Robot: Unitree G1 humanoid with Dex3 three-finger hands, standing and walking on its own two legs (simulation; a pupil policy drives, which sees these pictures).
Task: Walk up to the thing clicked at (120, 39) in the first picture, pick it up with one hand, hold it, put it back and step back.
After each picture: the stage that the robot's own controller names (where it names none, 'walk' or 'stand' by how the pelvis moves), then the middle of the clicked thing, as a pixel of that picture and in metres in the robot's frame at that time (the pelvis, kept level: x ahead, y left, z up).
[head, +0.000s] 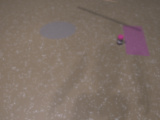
stand; (120, 40) +1.46 -0.44 -0.72
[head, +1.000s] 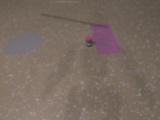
walk; (89, 41) +1.39 +0.02 -0.70
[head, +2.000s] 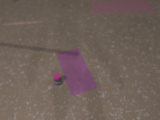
walk; (57, 79) +0.85 +0.29 -0.71
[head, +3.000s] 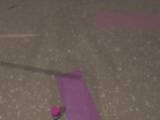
walk; (55, 113) +0.53 +0.22 -0.70
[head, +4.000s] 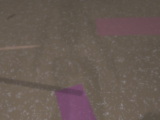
stand; out of the picture +0.37 +0.23 -0.71
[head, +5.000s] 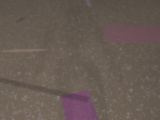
stand; out of the picture +0.36 +0.19 -0.72
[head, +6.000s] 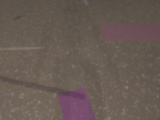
stand; out of the picture +0.38 +0.20 -0.73
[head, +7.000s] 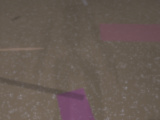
stand; out of the picture +0.37 +0.22 -0.73
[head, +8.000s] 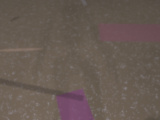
stand; out of the picture +0.36 +0.22 -0.73
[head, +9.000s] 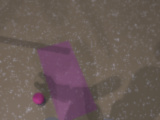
go down; (39, 99) +0.39 +0.24 -0.56
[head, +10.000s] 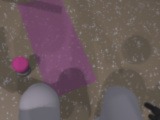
go down; (22, 67) +0.43 +0.28 -0.31
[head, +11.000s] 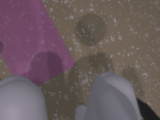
close in; out of the picture +0.40 +0.31 -0.24
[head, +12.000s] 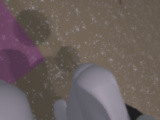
close; out of the picture +0.39 +0.33 -0.21
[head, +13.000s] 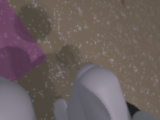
lift; out of the picture +0.39 +0.33 -0.22
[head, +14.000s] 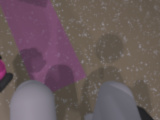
lift; out of the picture +0.33 +0.29 -0.10
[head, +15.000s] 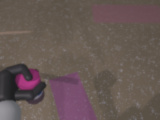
hold; (31, 87) +0.33 +0.18 +0.03
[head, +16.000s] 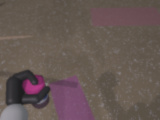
hold; (37, 92) +0.33 +0.17 +0.00
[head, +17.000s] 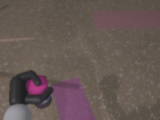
crouch; (40, 92) +0.33 +0.17 +0.00
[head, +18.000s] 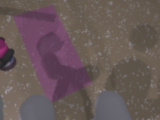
crouch; (1, 55) +0.44 +0.26 -0.10
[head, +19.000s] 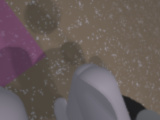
lower; out of the picture +0.40 +0.35 -0.22
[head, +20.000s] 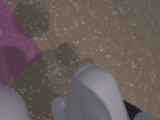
lower; out of the picture +0.40 +0.35 -0.22
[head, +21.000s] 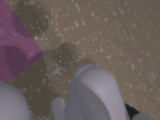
lower; out of the picture +0.40 +0.35 -0.23
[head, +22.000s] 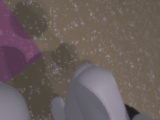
lower; out of the picture +0.40 +0.35 -0.22
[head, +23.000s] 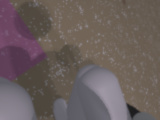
loosen; out of the picture +0.39 +0.34 -0.23
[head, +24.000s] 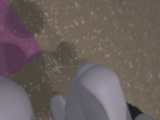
rise; out of the picture +0.39 +0.34 -0.22
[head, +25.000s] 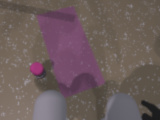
walk; (38, 71) +0.45 +0.26 -0.41
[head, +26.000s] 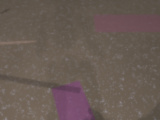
stand; out of the picture +0.37 +0.22 -0.66
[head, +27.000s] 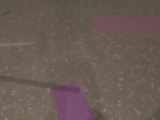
stand; out of the picture +0.39 +0.23 -0.67
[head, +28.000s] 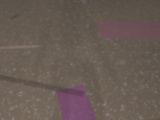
stand; out of the picture +0.39 +0.22 -0.71
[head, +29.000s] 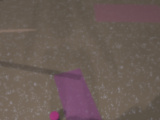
walk; (55, 118) +0.43 +0.19 -0.70
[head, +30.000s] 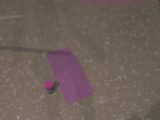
walk; (50, 87) +0.65 +0.26 -0.70
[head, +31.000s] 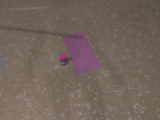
stand; (63, 59) +1.01 +0.23 -0.69
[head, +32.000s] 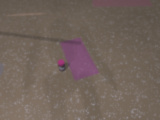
stand; (61, 65) +1.00 +0.24 -0.71
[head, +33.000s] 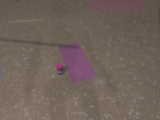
stand; (59, 69) +1.03 +0.26 -0.73
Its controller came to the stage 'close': yes
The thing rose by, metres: 0.71
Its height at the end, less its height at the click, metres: +0.00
